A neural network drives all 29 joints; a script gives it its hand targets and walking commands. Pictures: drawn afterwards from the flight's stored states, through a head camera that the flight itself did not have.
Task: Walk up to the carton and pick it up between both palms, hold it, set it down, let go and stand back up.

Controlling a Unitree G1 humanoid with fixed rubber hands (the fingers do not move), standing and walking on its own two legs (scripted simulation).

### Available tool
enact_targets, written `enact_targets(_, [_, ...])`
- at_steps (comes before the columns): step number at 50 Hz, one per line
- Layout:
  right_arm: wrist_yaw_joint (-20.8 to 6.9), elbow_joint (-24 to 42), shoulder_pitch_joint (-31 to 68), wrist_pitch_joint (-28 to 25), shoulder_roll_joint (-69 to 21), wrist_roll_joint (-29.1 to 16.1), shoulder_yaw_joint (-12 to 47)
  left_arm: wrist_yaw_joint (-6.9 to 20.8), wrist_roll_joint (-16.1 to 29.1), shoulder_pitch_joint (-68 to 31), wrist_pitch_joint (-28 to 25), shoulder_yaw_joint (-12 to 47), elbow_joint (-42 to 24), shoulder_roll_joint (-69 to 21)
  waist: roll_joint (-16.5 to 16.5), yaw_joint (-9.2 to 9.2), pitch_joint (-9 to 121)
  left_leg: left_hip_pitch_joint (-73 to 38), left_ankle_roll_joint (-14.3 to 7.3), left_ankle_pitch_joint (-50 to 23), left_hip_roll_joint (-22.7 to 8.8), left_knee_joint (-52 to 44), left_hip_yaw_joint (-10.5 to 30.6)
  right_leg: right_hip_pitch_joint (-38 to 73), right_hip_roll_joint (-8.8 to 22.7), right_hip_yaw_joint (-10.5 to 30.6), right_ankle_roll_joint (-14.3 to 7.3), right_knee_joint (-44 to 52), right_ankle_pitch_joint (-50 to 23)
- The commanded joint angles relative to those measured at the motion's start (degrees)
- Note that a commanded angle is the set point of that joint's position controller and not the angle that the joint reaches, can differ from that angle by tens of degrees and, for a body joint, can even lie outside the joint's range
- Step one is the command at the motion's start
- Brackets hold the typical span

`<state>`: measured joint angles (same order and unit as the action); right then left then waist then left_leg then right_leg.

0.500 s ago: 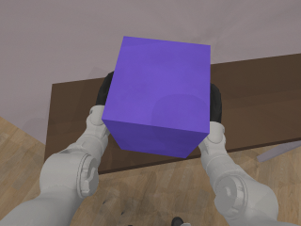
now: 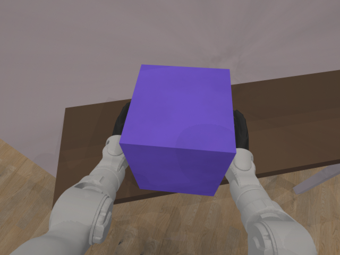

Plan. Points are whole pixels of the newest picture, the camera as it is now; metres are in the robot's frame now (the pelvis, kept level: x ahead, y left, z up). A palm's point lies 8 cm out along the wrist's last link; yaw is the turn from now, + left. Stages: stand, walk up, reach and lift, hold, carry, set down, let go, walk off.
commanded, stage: reach and lift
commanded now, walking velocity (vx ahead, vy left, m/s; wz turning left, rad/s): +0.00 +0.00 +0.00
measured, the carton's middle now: (180, 135) +0.41 -0.03 +0.02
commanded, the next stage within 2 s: none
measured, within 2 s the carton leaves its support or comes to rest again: leaves its support in 0.04 s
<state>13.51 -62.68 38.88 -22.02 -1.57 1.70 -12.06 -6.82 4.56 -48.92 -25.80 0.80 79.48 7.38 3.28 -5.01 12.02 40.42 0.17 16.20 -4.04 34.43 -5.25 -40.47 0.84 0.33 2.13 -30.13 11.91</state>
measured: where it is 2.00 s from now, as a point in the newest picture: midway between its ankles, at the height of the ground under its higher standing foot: outside the picture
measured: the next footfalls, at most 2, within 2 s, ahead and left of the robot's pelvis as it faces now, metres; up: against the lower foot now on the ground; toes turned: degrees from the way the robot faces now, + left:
none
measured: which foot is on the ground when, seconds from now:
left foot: down 0.00-1.00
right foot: down 0.00-1.00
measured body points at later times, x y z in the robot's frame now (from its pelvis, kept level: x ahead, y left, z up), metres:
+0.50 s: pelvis -0.04 +0.00 +0.00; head +0.00 +0.00 +0.45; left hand +0.41 +0.11 +0.09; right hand +0.36 -0.18 +0.07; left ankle -0.02 +0.11 -0.72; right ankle +0.00 -0.14 -0.72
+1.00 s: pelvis -0.06 +0.00 +0.00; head -0.05 -0.01 +0.45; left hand +0.38 +0.14 +0.15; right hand +0.37 -0.15 +0.11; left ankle -0.02 +0.11 -0.72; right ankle +0.00 -0.14 -0.72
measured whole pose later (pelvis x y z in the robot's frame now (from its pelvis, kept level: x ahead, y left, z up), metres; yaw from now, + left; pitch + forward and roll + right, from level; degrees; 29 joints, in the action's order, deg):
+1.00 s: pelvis -0.06 +0.00 +0.00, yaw +0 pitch +15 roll -1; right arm 12.0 -45.0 41.3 11.6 4.0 -6.7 -8.8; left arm -9.7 4.7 -50.4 15.1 -6.0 51.7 4.1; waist 2.0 1.7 17.1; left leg 37.2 -0.1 12.1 -4.0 34.4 -5.0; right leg -36.9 0.8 0.3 2.1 -29.7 7.8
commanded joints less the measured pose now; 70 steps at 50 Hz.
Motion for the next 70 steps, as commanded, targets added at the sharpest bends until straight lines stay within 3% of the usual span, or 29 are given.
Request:
enact_targets(1, [-10.3,19.0,34.1,0.0,-43.1,2.1,31.2,6.9,-0.6,-39.5,-4.1,13.9,-28.8,-45.1,2.1,-1.61,52.2,-19.4,3.4,-40.0,6.8,3.3,7.8,28.7,-5.1,-2.0,1.1,-5.0,-50.5])
enact_targets(4, [-10.4,27.7,37.0,2.1,-42.2,0.8,33.7,6.3,0.9,-40.4,-1.5,17.7,-34.1,-46.8,1.9,-0.81,55.8,-19.8,3.3,-38.4,6.9,3.2,9.1,27.2,-5.4,-1.7,1.0,-4.4,-47.0])
enact_targets(7, [-10.0,31.5,34.0,4.6,-41.3,-1.9,34.9,6.5,1.2,-38.9,0.3,16.3,-39.8,-45.2,0.7,-0.03,53.0,-22.6,2.9,-40.7,7.2,2.6,8.7,28.6,-4.5,-1.3,1.4,-3.1,-46.9])
enact_targets(10, [-9.7,34.7,38.0,7.5,-40.9,-2.4,34.4,7.3,0.1,-43.2,3.8,13.8,-39.3,-41.6,-1.8,1.59,54.8,-23.2,1.7,-34.0,8.1,0.6,6.2,33.6,-2.9,-0.3,1.8,-1.4,-42.3])
enact_targets(15, [-10.9,30.7,42.2,12.2,-38.7,-2.9,31.8,7.3,-3.0,-46.2,8.9,10.5,-40.3,-41.8,0.0,3.04,48.3,-28.3,2.0,-32.2,7.4,-2.0,6.6,32.7,-3.0,-1.5,0.9,0.2,-34.4])
enact_targets(16, [-11.0,31.4,43.3,13.3,-39.2,-2.3,31.4,7.4,-2.4,-46.5,9.8,10.0,-40.2,-41.8,-2.3,3.43,47.7,-26.5,1.5,-30.0,7.3,-2.7,6.4,32.5,-3.3,-1.3,1.2,0.4,-33.3])
enact_targets(18, [-11.4,33.7,45.9,14.3,-38.0,-4.8,31.3,7.5,-3.1,-42.5,12.9,11.3,-36.6,-45.3,0.0,3.66,44.4,-29.0,2.2,-32.0,6.6,-2.8,7.0,31.2,-4.1,-2.2,0.5,1.4,-31.3])
enact_targets(20, [-12.0,34.1,46.5,15.2,-38.7,-5.3,33.0,7.0,-3.5,-44.5,13.7,12.0,-41.1,-45.2,1.6,4.85,46.9,-31.1,3.0,-33.4,6.8,-2.5,6.8,32.5,-4.2,-2.3,0.5,1.0,-31.3])
enact_targets(24, [-12.3,40.8,51.9,18.6,-37.7,-7.1,33.1,6.8,-0.6,-46.4,17.4,12.6,-42.4,-46.3,-2.5,6.01,46.7,-30.6,1.5,-25.8,6.9,-4.3,7.1,31.8,-4.5,-1.7,0.2,2.8,-23.8])
enact_targets(27, [-13.1,36.8,54.2,20.6,-36.0,-7.1,31.1,5.7,-0.2,-50.0,20.1,13.6,-45.3,-46.6,-0.6,6.36,45.6,-33.1,2.1,-24.6,6.2,-5.0,8.0,28.0,-5.0,-2.7,-0.8,3.5,-17.6])
enact_targets(30, [-13.2,40.9,59.6,22.7,-37.2,-9.5,32.3,5.3,-0.4,-47.5,23.3,11.9,-42.9,-48.5,-5.1,8.12,45.1,-30.4,0.6,-18.1,6.8,-6.5,7.2,31.1,-4.7,-2.0,-0.7,4.5,-14.1])
enact_targets(33, [-13.4,41.5,61.7,24.5,-37.8,-9.8,32.0,5.1,1.9,-53.3,25.4,14.0,-49.3,-49.4,-4.1,7.19,45.7,-30.9,0.7,-16.7,6.5,-7.1,8.1,30.1,-5.1,-2.2,-0.9,4.4,-11.4])
enact_targets(36, [-13.6,39.5,64.8,26.3,-36.3,-8.1,27.8,4.8,1.5,-53.9,28.5,13.0,-45.8,-49.3,-4.1,6.22,43.7,-30.9,1.0,-13.0,6.3,-7.8,8.0,27.8,-5.2,-2.9,-1.3,5.3,-6.7])
enact_targets(40, [-13.5,39.4,67.3,28.4,-37.7,-9.3,27.2,5.1,0.9,-52.7,31.2,9.7,-44.8,-48.4,-6.1,8.42,39.4,-27.5,-0.3,-8.7,6.7,-8.9,7.4,32.1,-4.7,-1.5,-0.9,5.5,-4.6])
enact_targets(42, [-13.6,37.6,67.1,28.9,-36.1,-10.0,25.9,4.4,0.3,-51.2,32.9,10.3,-45.6,-49.3,-3.0,8.24,39.5,-30.0,0.4,-10.6,6.1,-9.3,8.2,30.0,-5.0,-1.8,-1.6,6.1,-4.2])
enact_targets(43, [-13.6,36.1,67.2,29.6,-36.4,-9.4,25.8,5.0,-0.9,-53.2,33.6,7.2,-44.1,-46.7,-5.8,8.84,37.9,-29.1,-0.1,-9.0,6.2,-9.6,7.6,30.9,-5.1,-1.8,-1.4,6.6,-3.7])
enact_targets(44, [-13.6,37.1,67.9,29.8,-36.0,-11.2,26.1,4.7,-1.0,-49.5,34.9,8.6,-44.6,-49.3,-3.4,9.0,38.6,-31.2,0.6,-11.8,6.0,-9.2,8.2,31.2,-5.6,-2.1,-1.8,6.3,-5.2])
enact_targets(49, [-12.4,41.0,66.3,31.5,-35.6,-13.4,28.7,4.9,-1.3,-45.5,38.0,9.9,-49.1,-49.3,-3.5,8.78,41.1,-34.5,1.2,-21.1,6.2,-7.7,8.2,34.8,-6.4,-2.0,-1.5,6.7,-13.5])
enact_targets(50, [-12.3,41.5,67.4,31.8,-34.1,-13.2,26.6,5.1,-0.9,-45.9,38.4,9.4,-47.4,-49.5,-3.9,7.69,39.5,-34.3,1.3,-19.8,5.7,-8.2,9.0,33.5,-6.7,-2.2,-1.4,6.8,-11.8])
enact_targets(51, [-12.1,40.8,67.2,32.8,-34.7,-12.5,26.4,5.4,-2.3,-45.1,39.1,7.1,-45.8,-47.8,-5.7,9.23,35.6,-33.2,0.5,-16.3,6.0,-8.9,8.3,34.0,-6.5,-2.0,-1.0,7.6,-8.7])
enact_targets(53, [-12.5,37.5,66.1,33.2,-33.5,-13.1,25.7,5.3,-2.7,-48.0,40.3,7.4,-49.4,-48.2,-3.2,8.3,33.2,-34.8,1.4,-16.5,5.4,-9.8,8.5,33.4,-6.4,-2.5,-1.9,7.8,-7.9])
enact_targets(57, [-12.2,42.4,69.7,33.8,-33.7,-14.2,25.9,5.4,-1.6,-45.1,42.5,8.4,-49.2,-49.6,-4.0,8.35,34.4,-33.8,1.2,-15.7,5.7,-10.0,8.4,34.4,-6.4,-2.2,-1.8,8.4,-8.3])
enact_targets(59, [-12.1,44.4,68.4,33.8,-34.6,-16.3,29.3,4.9,-1.2,-45.1,42.8,11.0,-54.4,-51.0,-1.8,8.63,37.4,-38.1,2.4,-23.1,5.6,-8.2,8.9,34.3,-7.0,-2.4,-1.9,8.2,-12.5])
enact_targets(60, [-12.1,45.9,70.4,34.1,-36.3,-16.9,30.9,4.8,-2.1,-43.2,43.4,9.0,-53.2,-50.2,-4.2,10.83,36.4,-35.8,1.2,-21.5,5.9,-8.3,8.7,35.5,-7.1,-2.0,-1.5,8.6,-11.4])
enact_targets(63, [-12.5,42.4,64.9,35.6,-33.2,-16.5,28.9,4.4,-2.2,-42.2,45.5,10.2,-57.3,-50.6,-1.8,8.31,32.2,-39.8,2.7,-23.5,4.8,-9.0,9.2,33.9,-7.0,-2.5,-2.2,9.2,-11.0])
enact_targets(65, [-12.7,38.9,64.9,36.6,-32.0,-15.1,27.3,4.8,-3.4,-43.4,46.8,8.6,-54.6,-49.6,-2.3,7.82,27.0,-37.5,2.3,-15.7,4.7,-11.3,8.8,33.8,-6.4,-2.3,-2.7,10.6,-5.3])
enact_targets(66, [-12.7,41.9,68.3,36.3,-31.7,-15.6,27.5,5.3,-2.8,-40.2,48.2,9.5,-52.5,-51.1,-4.3,7.68,26.4,-36.8,2.0,-15.0,4.4,-11.9,9.0,34.1,-6.6,-2.9,-2.7,10.4,-5.2])
enact_targets(69, [-13.1,43.9,70.1,35.7,-32.8,-15.5,27.0,4.7,-0.4,-45.0,48.0,12.9,-56.9,-52.8,-2.2,6.07,29.5,-37.5,2.4,-13.1,4.5,-12.2,9.2,32.8,-6.1,-2.6,-3.3,10.4,-4.7])
enact_targets(70, [-13.6,44.4,70.4,35.7,-32.9,-16.8,28.1,4.1,-1.4,-43.7,48.2,12.1,-57.1,-52.9,-2.6,7.84,30.8,-38.5,2.6,-15.4,4.2,-11.7,9.3,33.0,-6.7,-2.6,-3.1,10.2,-5.0])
